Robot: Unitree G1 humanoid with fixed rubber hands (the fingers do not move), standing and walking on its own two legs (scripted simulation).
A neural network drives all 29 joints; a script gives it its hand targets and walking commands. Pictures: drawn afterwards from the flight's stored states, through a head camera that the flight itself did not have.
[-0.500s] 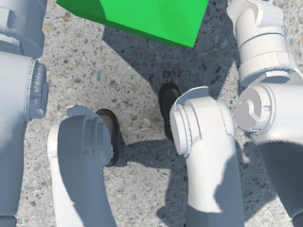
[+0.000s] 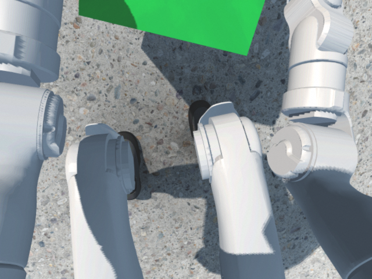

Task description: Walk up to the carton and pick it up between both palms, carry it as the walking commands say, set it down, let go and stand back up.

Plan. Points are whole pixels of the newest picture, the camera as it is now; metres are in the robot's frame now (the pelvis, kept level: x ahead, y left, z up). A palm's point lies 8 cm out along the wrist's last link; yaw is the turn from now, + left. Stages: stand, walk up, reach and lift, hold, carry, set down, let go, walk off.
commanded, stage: reach and lift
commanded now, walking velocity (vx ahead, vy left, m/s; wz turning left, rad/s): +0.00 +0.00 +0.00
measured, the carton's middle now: out of the picture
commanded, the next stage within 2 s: none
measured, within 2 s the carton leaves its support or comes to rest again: neither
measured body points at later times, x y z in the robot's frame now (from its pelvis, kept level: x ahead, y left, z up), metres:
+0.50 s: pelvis -0.03 +0.00 +0.04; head +0.34 -0.03 +0.29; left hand +0.59 +0.07 -0.09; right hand +0.49 -0.26 -0.09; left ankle +0.10 +0.11 -0.37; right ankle +0.15 -0.13 -0.37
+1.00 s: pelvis -0.03 -0.01 +0.08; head +0.31 -0.04 +0.36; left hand +0.57 +0.07 -0.01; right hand +0.47 -0.25 -0.02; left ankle +0.10 +0.11 -0.37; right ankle +0.15 -0.13 -0.37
